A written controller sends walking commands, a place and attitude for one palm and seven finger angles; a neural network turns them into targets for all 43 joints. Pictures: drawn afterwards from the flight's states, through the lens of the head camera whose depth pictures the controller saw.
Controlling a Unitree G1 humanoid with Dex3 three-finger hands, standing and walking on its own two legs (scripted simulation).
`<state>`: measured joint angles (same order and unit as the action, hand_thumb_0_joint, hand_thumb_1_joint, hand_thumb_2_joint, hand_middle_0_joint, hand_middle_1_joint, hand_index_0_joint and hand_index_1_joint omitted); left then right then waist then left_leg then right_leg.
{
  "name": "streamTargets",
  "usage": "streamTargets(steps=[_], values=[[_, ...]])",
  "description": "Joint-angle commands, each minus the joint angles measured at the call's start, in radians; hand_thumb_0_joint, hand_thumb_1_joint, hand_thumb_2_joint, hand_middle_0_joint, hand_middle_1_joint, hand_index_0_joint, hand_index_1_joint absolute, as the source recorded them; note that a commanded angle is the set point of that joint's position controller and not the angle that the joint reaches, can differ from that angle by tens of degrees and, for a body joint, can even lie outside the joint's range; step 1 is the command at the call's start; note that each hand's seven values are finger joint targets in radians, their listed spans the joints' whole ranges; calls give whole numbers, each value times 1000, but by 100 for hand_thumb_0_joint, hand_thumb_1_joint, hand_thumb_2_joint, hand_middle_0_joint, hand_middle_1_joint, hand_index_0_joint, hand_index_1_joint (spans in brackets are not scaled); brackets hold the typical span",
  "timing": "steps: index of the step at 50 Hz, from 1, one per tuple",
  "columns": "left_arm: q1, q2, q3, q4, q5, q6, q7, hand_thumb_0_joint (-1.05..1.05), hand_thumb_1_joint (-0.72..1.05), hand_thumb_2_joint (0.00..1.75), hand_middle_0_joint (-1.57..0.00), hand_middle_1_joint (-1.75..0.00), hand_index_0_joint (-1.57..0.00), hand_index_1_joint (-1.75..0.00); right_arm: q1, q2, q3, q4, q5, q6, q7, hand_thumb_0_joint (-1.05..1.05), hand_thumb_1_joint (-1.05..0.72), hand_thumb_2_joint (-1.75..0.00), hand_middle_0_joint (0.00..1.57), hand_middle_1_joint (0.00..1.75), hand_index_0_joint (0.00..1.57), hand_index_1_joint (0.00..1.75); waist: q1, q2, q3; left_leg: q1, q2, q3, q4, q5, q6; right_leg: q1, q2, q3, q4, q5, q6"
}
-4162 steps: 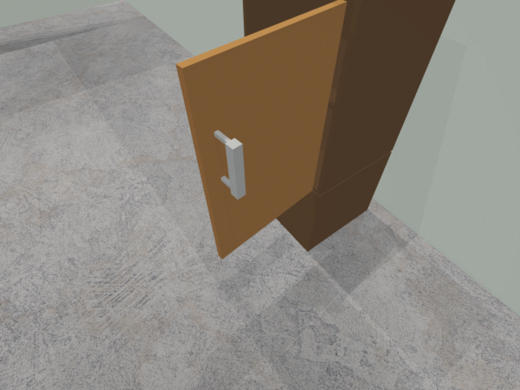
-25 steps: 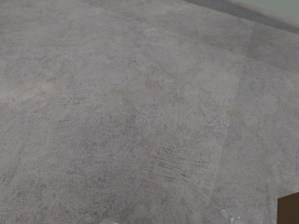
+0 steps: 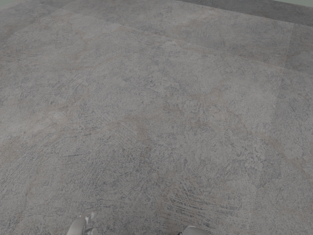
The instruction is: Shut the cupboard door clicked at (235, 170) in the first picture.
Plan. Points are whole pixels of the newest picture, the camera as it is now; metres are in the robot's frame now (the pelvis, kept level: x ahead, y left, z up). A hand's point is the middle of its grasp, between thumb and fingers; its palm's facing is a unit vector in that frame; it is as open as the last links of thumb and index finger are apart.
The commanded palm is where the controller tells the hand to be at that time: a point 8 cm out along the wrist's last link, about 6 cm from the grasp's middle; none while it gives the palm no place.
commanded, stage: walk to a spot facing it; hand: left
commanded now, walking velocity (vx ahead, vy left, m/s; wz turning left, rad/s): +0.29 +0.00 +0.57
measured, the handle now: out of the picture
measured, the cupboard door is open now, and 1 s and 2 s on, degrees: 9 9 9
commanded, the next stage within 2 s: turn to face it in 0.28 s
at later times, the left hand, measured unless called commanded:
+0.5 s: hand out of the picture +0.10 +0.20 -0.19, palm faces +0.31 -0.94 -0.16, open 7.4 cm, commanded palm none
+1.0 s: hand (91, 181) +0.30 +0.23 -0.15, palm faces -0.01 -0.97 -0.23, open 7.4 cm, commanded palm none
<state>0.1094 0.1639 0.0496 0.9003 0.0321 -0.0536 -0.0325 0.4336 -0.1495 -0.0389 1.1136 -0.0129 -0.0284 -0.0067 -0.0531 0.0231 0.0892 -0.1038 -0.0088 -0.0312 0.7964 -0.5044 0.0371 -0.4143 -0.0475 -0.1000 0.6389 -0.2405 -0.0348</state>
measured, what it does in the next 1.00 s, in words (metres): walks ahead: left foot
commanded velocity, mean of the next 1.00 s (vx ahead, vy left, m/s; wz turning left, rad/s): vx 0.02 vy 0.00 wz -0.18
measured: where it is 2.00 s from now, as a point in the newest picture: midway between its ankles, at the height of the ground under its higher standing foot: (155, 229)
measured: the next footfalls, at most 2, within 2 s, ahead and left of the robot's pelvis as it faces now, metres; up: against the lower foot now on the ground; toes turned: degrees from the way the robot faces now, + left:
left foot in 0.44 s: +0.27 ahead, +0.14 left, +0.00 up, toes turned +19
right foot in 1.02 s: +0.23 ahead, -0.10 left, +0.00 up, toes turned -9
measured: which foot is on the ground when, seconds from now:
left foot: up 0.00-0.42, down 0.44-1.00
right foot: down 0.00-0.44, up 0.46-1.00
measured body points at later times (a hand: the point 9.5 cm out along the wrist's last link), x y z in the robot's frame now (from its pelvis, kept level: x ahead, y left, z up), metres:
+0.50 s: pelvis +0.17 +0.04 -0.01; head +0.20 +0.08 +0.44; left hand +0.08 +0.25 -0.18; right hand +0.39 -0.16 -0.12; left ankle +0.24 +0.12 -0.72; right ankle +0.08 -0.11 -0.68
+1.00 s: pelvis +0.21 +0.03 +0.01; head +0.24 +0.02 +0.46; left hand +0.30 +0.28 -0.13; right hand +0.25 -0.24 -0.14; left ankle +0.24 +0.12 -0.72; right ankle +0.19 -0.09 -0.71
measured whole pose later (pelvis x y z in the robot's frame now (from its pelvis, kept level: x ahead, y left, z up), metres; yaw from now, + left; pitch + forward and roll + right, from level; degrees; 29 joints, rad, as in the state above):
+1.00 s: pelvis +0.21 +0.03 +0.01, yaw -3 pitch +1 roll -1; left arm 0.21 0.21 0.09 0.90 0.03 0.07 -0.02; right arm 0.21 -0.23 -0.06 0.97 -0.03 0.02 -0.02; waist -0.01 0.02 0.05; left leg -0.29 0.16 0.35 0.59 -0.28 0.03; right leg -0.30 -0.04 -0.09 0.66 -0.32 0.02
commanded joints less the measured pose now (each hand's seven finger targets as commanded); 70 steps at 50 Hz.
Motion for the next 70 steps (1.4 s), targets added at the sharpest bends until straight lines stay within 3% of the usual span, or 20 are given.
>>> streamTargets(steps=[1, 3, 6, 17, 20, 21, 22, 23, 24, 27, 33, 47, 49, 50, 51, 52, 55, 58, 66, 70], values=[[256, 167, 57, 29, -9, -13, 43, 0, 90, 90, -20, -30, -20, -30, -57, -90, -31, -106, -1, -39, -3, 0, -90, -90, 20, 30, 20, 30, 109, -162, -121, -540, 60, -48, 551, 139, 23, 440, -372, 418, -382, 85, -99], [191, 107, 38, 16, -9, -24, 43, 0, 90, 90, -20, -30, -20, -30, -64, -47, -22, -102, -3, -20, 9, 0, -90, -90, 20, 30, 20, 30, 54, -75, -97, -461, 86, -26, 488, 212, 6, 306, -304, 175, -370, 275, -70], [229, 73, 25, 40, -5, -38, 43, 0, 90, 90, -20, -30, -20, -30, -61, -24, -20, -106, -11, 13, 20, 0, -90, -90, 20, 30, 20, 30, 32, -147, -71, -487, 85, 23, 426, 248, -22, 271, -268, 25, -382, 476, -50], [257, 183, 40, 39, -5, -13, 58, 0, 90, 90, -20, -30, -20, -30, -330, -80, -9, -257, -10, 38, 48, 0, -90, -90, 20, 30, 20, 30, 43, -145, -43, -449, 55, 147, -33, 262, -17, 416, -323, -122, -238, 790, -53], [246, 196, 44, 26, -10, 0, 58, 0, 90, 90, -20, -30, -20, -30, -176, -137, -18, -226, -18, 28, 35, 0, -90, -90, 20, 30, 20, 30, -26, -92, -136, -132, 1, 145, -224, 392, 10, 331, -282, -154, 34, 721, -14], [284, 160, 34, 23, -20, 8, 60, 0, 90, 90, -20, -30, -20, -30, -84, -201, -30, -206, -29, 16, 25, 0, -90, -90, 20, 30, 20, 30, -48, 59, -238, 101, 134, -9, -271, 715, 61, 174, -191, -162, 237, 389, 31], [337, 94, 9, 11, -36, 16, 59, 0, 90, 90, -20, -30, -20, -30, -20, -303, -45, -202, -23, 7, 8, 0, -90, -90, 20, 30, 20, 30, -44, 303, -350, 275, 418, -355, -304, 1188, 210, -50, -31, -105, 508, -422, 77], [290, 113, -4, 0, -31, 33, 73, 0, 90, 90, -20, -30, -20, -30, -35, -302, -35, -198, -5, 18, -7, 0, -90, -90, 20, 30, 20, 30, -44, 169, -370, 198, 446, -307, -344, 1112, 236, -9, -32, 59, 586, -456, 50], [276, 91, -1, -10, -24, 38, 77, 0, 90, 90, -20, -30, -20, -30, -114, -279, -26, -221, -9, 18, -12, 0, -90, -90, 20, 30, 20, 30, -6, 73, -237, 55, 446, -244, -387, 917, 231, -16, -55, 72, 577, -416, 42], [268, 81, 0, 51, -13, 68, 65, 0, 90, 90, -20, -30, -20, -30, -271, -189, 7, -249, -14, 10, -30, 0, -90, -90, 20, 30, 20, 30, 42, 115, -141, -115, 366, -151, -507, 493, 141, -14, -70, 132, 493, -268, 56], [255, 95, 37, 36, -4, 111, 37, 0, 90, 90, -20, -30, -20, -30, -295, -201, -8, -236, -10, 26, -32, 0, -90, -90, 20, 30, 20, 30, 67, 63, -93, -189, 360, -23, -569, 256, 111, -33, -34, 91, 449, -169, 70], [135, 86, 50, -59, -4, 102, 15, 0, 90, 90, -20, -30, -20, -30, -208, -232, -55, -200, -17, 32, -21, 0, -90, -90, 20, 30, 20, 30, 42, 150, -152, -23, 411, 155, -399, 513, 93, 53, 3, -3, 47, -131, 57], [198, 119, 56, -45, -3, 93, 17, 0, 90, 90, -20, -30, -20, -30, -224, -235, -59, -208, -9, 36, -17, 0, -90, -90, 20, 30, 20, 30, 82, 91, -177, -81, 366, 215, -264, 484, 29, 194, 6, 4, -150, 51, 35], [225, 184, 65, -39, 4, 82, 23, 0, 90, 90, -20, -30, -20, -30, -221, -198, -55, -220, -2, 38, -12, 0, -90, -90, 20, 30, 20, 30, 99, -77, -183, -184, 280, 271, -111, 327, -36, 281, -104, 173, -273, 187, -14], [237, 281, 78, -39, 11, 70, 36, 0, 90, 90, -20, -30, -20, -30, -259, -128, -37, -268, 0, 41, -5, 0, -90, -90, 20, 30, 20, 30, 122, -327, -135, -461, 126, 280, 98, -102, -91, 364, -318, 479, -324, 470, -123], [266, 303, 79, -31, -4, 73, 44, 0, 90, 90, -20, -30, -20, -30, -286, -157, -35, -282, -2, 56, -13, 0, -90, -90, 20, 30, 20, 30, 141, -260, -125, -495, 104, 149, 265, -124, -92, 315, -368, 487, -321, 525, -203], [140, 236, 67, -55, -8, 75, 57, 0, 90, 90, -20, -30, -20, -30, -284, -164, -40, -267, -5, 64, -15, 0, -90, -90, 20, 30, 20, 30, 77, -208, -81, -588, 118, 42, 384, 50, -108, 325, -247, 388, -295, 454, -167], [94, 218, 59, -76, -11, 66, 53, 0, 90, 90, -20, -30, -20, -30, -236, -161, -39, -249, -5, 61, -9, 0, -90, -90, 20, 30, 20, 30, 47, -130, -130, -501, 105, 47, 324, 141, -123, 307, -185, 303, -281, 429, -137], [133, 252, 76, -62, -3, 74, 43, 0, 90, 90, -20, -30, -20, -30, -283, -146, -32, -291, 5, 46, -22, 0, -90, -90, 20, 30, 20, 30, 80, -181, -141, -396, 51, 55, 11, 73, -123, 324, -179, 418, -217, 510, -168], [63, 225, 74, -76, -17, 88, 43, 0, 90, 90, -20, -30, -20, -30, -162, -172, -32, -252, 10, 27, -32, 0, -90, -90, 20, 30, 20, 30, 17, -130, -178, -59, 54, 52, -387, 327, -107, 142, -78, 387, -85, 389, -59]])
